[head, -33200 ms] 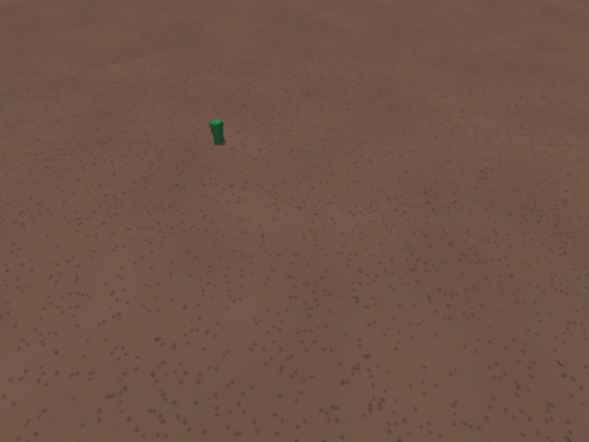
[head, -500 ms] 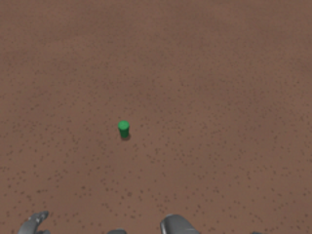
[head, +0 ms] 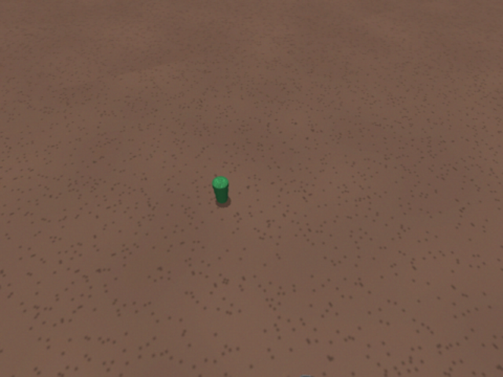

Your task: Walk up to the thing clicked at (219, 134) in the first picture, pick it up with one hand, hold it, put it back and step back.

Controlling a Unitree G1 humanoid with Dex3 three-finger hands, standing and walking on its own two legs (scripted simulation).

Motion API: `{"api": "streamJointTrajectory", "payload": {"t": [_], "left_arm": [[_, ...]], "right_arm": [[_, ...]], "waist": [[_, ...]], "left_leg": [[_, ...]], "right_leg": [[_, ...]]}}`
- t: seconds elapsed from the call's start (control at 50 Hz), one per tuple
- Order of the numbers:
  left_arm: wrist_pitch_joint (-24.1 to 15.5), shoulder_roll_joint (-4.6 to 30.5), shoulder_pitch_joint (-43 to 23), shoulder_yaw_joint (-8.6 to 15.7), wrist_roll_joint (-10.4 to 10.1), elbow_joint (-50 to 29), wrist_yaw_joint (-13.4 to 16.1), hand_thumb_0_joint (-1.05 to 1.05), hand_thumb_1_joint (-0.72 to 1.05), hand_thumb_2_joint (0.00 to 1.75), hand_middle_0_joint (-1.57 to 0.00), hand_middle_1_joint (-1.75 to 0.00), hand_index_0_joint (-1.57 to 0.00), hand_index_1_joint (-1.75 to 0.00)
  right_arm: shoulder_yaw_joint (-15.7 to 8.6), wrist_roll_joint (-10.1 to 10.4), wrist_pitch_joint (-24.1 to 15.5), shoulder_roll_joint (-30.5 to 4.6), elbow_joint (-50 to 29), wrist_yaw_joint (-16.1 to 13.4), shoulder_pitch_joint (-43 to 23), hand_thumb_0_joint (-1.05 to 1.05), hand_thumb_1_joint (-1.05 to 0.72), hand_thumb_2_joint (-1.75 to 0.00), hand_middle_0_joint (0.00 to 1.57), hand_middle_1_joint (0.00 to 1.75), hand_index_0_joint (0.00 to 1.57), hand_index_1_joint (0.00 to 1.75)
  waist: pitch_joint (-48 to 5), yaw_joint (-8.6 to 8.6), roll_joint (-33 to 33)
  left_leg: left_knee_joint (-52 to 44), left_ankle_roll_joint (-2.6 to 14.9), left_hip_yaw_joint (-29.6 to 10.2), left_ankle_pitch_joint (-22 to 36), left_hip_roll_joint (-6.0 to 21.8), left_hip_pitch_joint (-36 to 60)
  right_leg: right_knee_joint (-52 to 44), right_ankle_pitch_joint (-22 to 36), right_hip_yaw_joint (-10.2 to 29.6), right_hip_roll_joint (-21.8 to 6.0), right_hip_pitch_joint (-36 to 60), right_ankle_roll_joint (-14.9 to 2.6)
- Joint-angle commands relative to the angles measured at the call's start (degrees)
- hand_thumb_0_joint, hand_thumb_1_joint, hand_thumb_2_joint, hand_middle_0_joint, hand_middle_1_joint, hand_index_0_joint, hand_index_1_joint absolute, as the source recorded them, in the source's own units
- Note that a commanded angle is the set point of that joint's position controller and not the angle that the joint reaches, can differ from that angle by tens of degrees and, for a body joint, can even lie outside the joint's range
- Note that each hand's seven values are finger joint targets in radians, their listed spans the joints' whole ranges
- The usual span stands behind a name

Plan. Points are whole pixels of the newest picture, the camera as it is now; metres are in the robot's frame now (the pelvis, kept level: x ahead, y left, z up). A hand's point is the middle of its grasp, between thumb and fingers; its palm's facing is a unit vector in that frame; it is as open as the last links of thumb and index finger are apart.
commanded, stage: step back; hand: left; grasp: from the side
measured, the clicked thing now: (221, 191) +1.00 +0.16 -0.68
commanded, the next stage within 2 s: stand in 0.90 s
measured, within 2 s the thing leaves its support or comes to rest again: neither
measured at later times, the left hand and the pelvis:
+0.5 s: hand out of the picture +0.03 +0.27 -0.14, palm faces +0.04 -0.94 -0.35, open 7.4 cm; pelvis -0.02 +0.01 +0.01, yaw +1 degrees
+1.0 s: hand out of the picture +0.15 +0.26 -0.12, palm faces +0.01 -0.94 -0.35, open 7.4 cm; pelvis +0.02 +0.01 +0.02, yaw +0 degrees
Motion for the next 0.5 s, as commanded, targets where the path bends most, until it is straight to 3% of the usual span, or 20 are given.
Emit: {"api": "streamJointTrajectory", "payload": {"t": [0.0, 0.02, 0.04, 0.06, 0.08, 0.14, 0.18, 0.2, 0.22, 0.24, 0.26, 0.28, 0.32, 0.36, 0.4, 0.42, 0.44, 0.46, 0.48], "left_arm": [[-0.9, 7.2, -1.0, 1.2, -1.6, -3.5, 0.2, 0.0, 0.9, 0.9, -0.2, -0.3, -0.2, -0.3], [-1.1, 12.7, -6.7, 3.1, -1.3, -2.6, 0.8, 0.0, 0.9, 0.9, -0.2, -0.3, -0.2, -0.3], [-1.2, 13.4, -6.4, 3.2, -1.3, -2.0, 0.5, 0.0, 0.9, 0.9, -0.2, -0.3, -0.2, -0.3], [-1.4, 11.2, -3.9, 2.8, -1.9, -0.8, 0.0, 0.0, 0.9, 0.9, -0.2, -0.3, -0.2, -0.3], [-1.6, 10.5, -3.3, 2.5, -1.9, 0.0, -0.3, 0.0, 0.9, 0.9, -0.2, -0.3, -0.2, -0.3], [-2.6, 9.6, -0.4, 2.8, -1.5, 2.9, -0.6, 0.0, 0.9, 0.9, -0.2, -0.3, -0.2, -0.3], [-3.2, 9.5, 0.4, 2.9, -0.8, 4.3, -0.1, 0.0, 0.9, 0.9, -0.2, -0.3, -0.2, -0.3], [-3.5, 11.5, 0.6, 3.5, -0.4, 4.8, 0.3, 0.0, 0.9, 0.9, -0.2, -0.3, -0.2, -0.3], [-3.6, 14.2, 1.0, 3.6, -0.1, 4.9, 0.3, 0.0, 0.9, 0.9, -0.2, -0.3, -0.2, -0.3], [-3.9, 16.2, -0.7, 3.8, 0.1, 4.8, 0.2, 0.0, 0.9, 0.9, -0.2, -0.3, -0.2, -0.3], [-4.1, 16.0, -3.6, 3.9, 0.0, 3.6, 0.2, 0.0, 0.9, 0.9, -0.2, -0.3, -0.2, -0.3], [-4.4, 15.1, -4.4, 3.9, -0.1, 3.2, 0.5, 0.0, 0.9, 0.9, -0.2, -0.3, -0.2, -0.3], [-4.6, 14.5, -4.4, 3.8, 0.0, 3.8, 0.5, 0.0, 0.9, 0.9, -0.2, -0.3, -0.2, -0.3], [-4.3, 14.5, -5.8, 3.6, 0.0, 4.1, 0.1, 0.0, 0.9, 0.9, -0.2, -0.3, -0.2, -0.3], [-3.5, 13.2, -7.8, 2.9, -0.4, 3.8, -0.3, 0.0, 0.9, 0.9, -0.2, -0.3, -0.2, -0.3], [-3.2, 11.7, -6.6, 2.0, -0.5, 3.9, -0.4, 0.0, 0.9, 0.9, -0.2, -0.3, -0.2, -0.3], [-3.0, 9.8, -5.7, 1.3, -0.7, 3.7, -0.5, 0.0, 0.9, 0.9, -0.2, -0.3, -0.2, -0.3], [-2.8, 7.1, -6.3, 0.6, -1.8, 3.9, -0.6, 0.0, 0.9, 0.9, -0.2, -0.3, -0.2, -0.3], [-2.6, 10.5, -6.9, 1.8, -1.6, 4.8, -0.3, 0.0, 0.9, 0.9, -0.2, -0.3, -0.2, -0.3]], "right_arm": [[-4.1, -0.9, -3.3, -14.0, -2.4, -0.7, -0.3, 0.0, -0.9, -0.9, 0.2, 0.3, 0.2, 0.3], [-4.6, -0.4, -3.3, -18.6, -3.1, -0.3, -2.9, 0.0, -0.9, -0.9, 0.2, 0.3, 0.2, 0.3], [-4.0, -0.7, -3.8, -16.0, -3.6, -0.2, -5.7, 0.0, -0.9, -0.9, 0.2, 0.3, 0.2, 0.3], [-2.6, -0.5, -4.3, -12.6, -3.4, -0.3, -7.5, 0.0, -0.9, -0.9, 0.2, 0.3, 0.2, 0.3], [-2.3, -0.7, -4.5, -11.8, -3.3, -0.4, -7.5, 0.0, -0.9, -0.9, 0.2, 0.3, 0.2, 0.3], [-2.4, -0.4, -3.7, -11.8, -2.3, 0.3, -8.0, 0.0, -0.9, -0.9, 0.2, 0.3, 0.2, 0.3], [-1.8, 0.2, -2.8, -10.0, -2.1, 0.4, -7.0, 0.0, -0.9, -0.9, 0.2, 0.3, 0.2, 0.3], [-1.3, 0.5, -2.7, -7.9, -2.3, 0.5, -6.3, 0.0, -0.9, -0.9, 0.2, 0.3, 0.2, 0.3], [-1.4, 0.4, -2.4, -7.7, -2.2, 0.4, -6.9, 0.0, -0.9, -0.9, 0.2, 0.3, 0.2, 0.3], [-2.0, 0.3, -2.1, -8.5, -1.0, 0.3, -5.7, 0.0, -0.9, -0.9, 0.2, 0.3, 0.2, 0.3], [-2.2, 0.2, -2.2, -9.3, -0.5, 0.4, -4.1, 0.0, -0.9, -0.9, 0.2, 0.3, 0.2, 0.3], [-2.2, 0.5, -2.5, -9.1, -0.1, 0.5, -3.0, 0.0, -0.9, -0.9, 0.2, 0.3, 0.2, 0.3], [-2.1, 0.3, -3.0, -8.7, 0.5, 0.7, -2.7, 0.0, -0.9, -0.9, 0.2, 0.3, 0.2, 0.3], [-2.3, 0.0, -3.3, -8.0, 1.3, 1.0, -0.7, 0.0, -0.9, -0.9, 0.2, 0.3, 0.2, 0.3], [-2.4, -0.1, -3.7, -7.1, 2.7, 1.0, 0.8, 0.0, -0.9, -0.9, 0.2, 0.3, 0.2, 0.3], [-2.8, -0.4, -3.9, -7.7, 3.0, 0.6, 0.8, 0.0, -0.9, -0.9, 0.2, 0.3, 0.2, 0.3], [-3.4, -0.9, -4.1, -9.6, 3.1, 0.3, 1.5, 0.0, -0.9, -0.9, 0.2, 0.3, 0.2, 0.3], [-3.5, -1.0, -4.5, -12.6, 2.2, 0.1, -1.4, 0.0, -0.9, -0.9, 0.2, 0.3, 0.2, 0.3], [-3.7, -0.7, -4.5, -14.7, 1.5, 0.1, -3.6, 0.0, -0.9, -0.9, 0.2, 0.3, 0.2, 0.3]], "waist": [[-7.9, -0.64, 9.3], [-3.7, -3.39, 9.1], [-0.8, -1.35, 4.0], [-0.7, 0.28, 3.2], [-1.5, 0.0, 4.7], [-3.0, 0.35, 7.9], [-3.4, 0.97, 5.4], [-3.4, 1.35, 0.7], [-2.5, 1.5, -4.0], [-0.6, 0.84, -7.9], [1.5, -0.27, -5.9], [1.5, -0.38, -4.2], [-0.6, -0.1, -6.2], [-3.0, -0.77, -9.4], [-3.9, -2.35, -8.5], [-4.1, -2.67, -6.6], [-4.7, -3.25, -0.5], [-4.8, -2.84, 8.0], [-1.9, -2.62, 6.0]], "left_leg": [[-25.1, 8.02, -26.0, -8.5, 15.6, 13.1], [-27.8, 14.85, -31.4, -16.8, 22.0, -3.0], [-26.7, 13.46, -26.3, -14.6, 19.6, -6.8], [-24.6, 11.64, -20.3, -6.4, 15.8, -3.0], [-23.3, 10.03, -17.1, -1.5, 14.0, -1.3], [-20.9, 7.74, -11.3, -3.5, 11.6, -4.9], [-16.4, 5.05, -8.2, -3.6, 9.3, -8.8], [-12.9, 2.98, -6.7, -6.0, 6.8, -14.2], [-7.0, 1.87, -5.0, -9.1, 3.1, -15.1], [4.3, 0.99, -2.8, -6.8, 0.0, -9.7], [7.4, 0.7, -3.7, -4.6, 1.5, -9.9], [7.2, 0.85, -5.2, -2.2, 2.3, -10.8], [4.9, 0.73, -4.6, -0.6, 2.9, -7.8], [-0.3, 0.45, -1.1, -0.3, 3.2, -4.1], [-11.7, 0.8, 1.4, 5.3, 1.4, 4.5], [-14.4, 1.22, 0.7, 6.8, 1.1, 8.0], [-18.7, 2.02, -6.1, 4.4, 5.3, 9.6], [-26.3, 6.21, -22.3, -8.2, 14.8, 6.0], [-28.5, 10.47, -26.1, -13.5, 19.1, -1.3]], "right_leg": [[1.7, -8.7, 4.6, 0.6, -11.8, -1.31], [7.8, -15.7, 4.3, 0.2, -5.4, -0.76], [10.1, -13.3, 6.7, 0.1, -2.1, -1.29], [8.6, -9.5, 6.6, 0.3, -2.8, -1.3], [5.9, -7.7, 5.2, 0.6, -2.7, -1.43], [-9.0, -4.0, 0.2, 3.0, 8.6, -0.92], [-16.9, 0.9, 0.0, 4.6, 16.8, -1.79], [-18.5, -3.5, 8.6, 0.4, 19.5, -3.25], [-24.3, -21.2, 20.8, -6.8, 13.8, -6.52], [-30.7, -33.5, 29.4, -14.3, 4.3, -10.16], [-31.1, -33.1, 30.7, -16.5, 2.2, -12.16], [-29.8, -27.3, 28.4, -15.4, 3.9, -11.79], [-28.7, -20.7, 22.8, -13.5, 3.4, -10.61], [-27.1, -17.5, 18.1, -11.7, 3.6, -9.56], [-22.5, -12.1, 12.2, -8.6, 0.2, -7.68], [-19.3, -9.9, 9.9, -6.7, -2.1, -6.18], [-13.2, -7.7, 6.8, -4.2, -4.7, -4.52], [-4.6, -8.0, 2.0, 1.7, -6.5, -1.31], [1.5, -10.4, 3.1, 2.3, -3.4, -1.05]]}}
